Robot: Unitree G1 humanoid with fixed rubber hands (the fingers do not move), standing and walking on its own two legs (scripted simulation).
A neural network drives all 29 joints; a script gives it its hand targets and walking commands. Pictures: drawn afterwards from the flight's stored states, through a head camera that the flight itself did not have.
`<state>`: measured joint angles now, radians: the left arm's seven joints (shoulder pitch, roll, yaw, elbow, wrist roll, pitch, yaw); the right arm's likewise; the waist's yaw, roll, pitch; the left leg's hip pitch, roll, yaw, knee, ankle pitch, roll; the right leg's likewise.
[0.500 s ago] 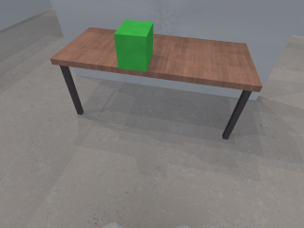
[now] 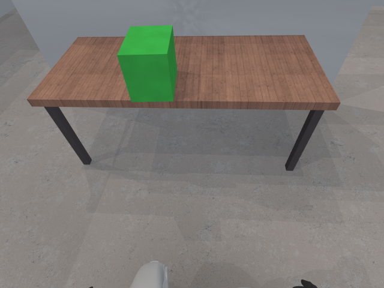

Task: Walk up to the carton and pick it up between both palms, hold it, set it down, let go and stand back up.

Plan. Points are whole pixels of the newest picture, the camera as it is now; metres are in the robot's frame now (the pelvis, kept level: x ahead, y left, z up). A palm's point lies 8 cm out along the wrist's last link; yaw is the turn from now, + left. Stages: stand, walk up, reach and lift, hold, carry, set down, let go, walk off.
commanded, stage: walk up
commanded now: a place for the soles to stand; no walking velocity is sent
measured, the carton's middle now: (151, 63) +0.98 +0.19 -0.06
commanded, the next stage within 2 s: none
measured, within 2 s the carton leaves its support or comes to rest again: neither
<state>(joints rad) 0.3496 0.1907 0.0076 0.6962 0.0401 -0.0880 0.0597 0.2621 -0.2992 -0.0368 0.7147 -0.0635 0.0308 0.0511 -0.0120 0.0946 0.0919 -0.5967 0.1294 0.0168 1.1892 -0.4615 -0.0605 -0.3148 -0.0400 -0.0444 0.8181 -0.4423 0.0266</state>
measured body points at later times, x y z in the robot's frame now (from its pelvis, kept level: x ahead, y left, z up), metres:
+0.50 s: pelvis +0.18 +0.09 -0.01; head +0.18 +0.06 +0.44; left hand +0.31 +0.31 -0.10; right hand +0.19 -0.17 -0.17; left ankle +0.19 +0.21 -0.64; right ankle +0.19 +0.00 -0.70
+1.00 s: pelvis +0.34 +0.19 -0.01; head +0.35 +0.17 +0.43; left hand +0.48 +0.43 -0.12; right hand +0.41 -0.05 -0.15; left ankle +0.42 +0.30 -0.70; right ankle +0.35 +0.10 -0.69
